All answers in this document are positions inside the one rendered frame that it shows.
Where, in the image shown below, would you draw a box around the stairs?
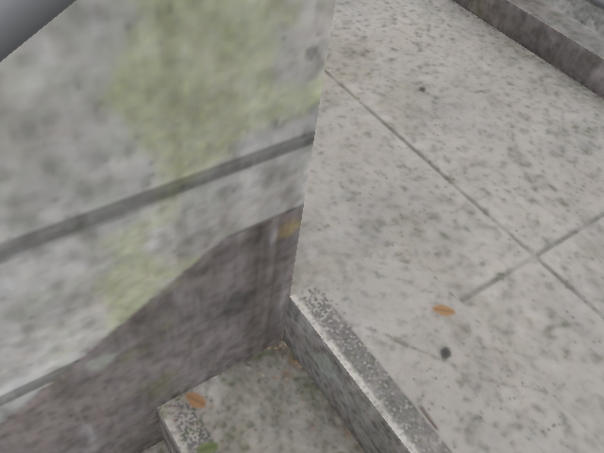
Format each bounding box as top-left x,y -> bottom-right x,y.
142,298 -> 411,453

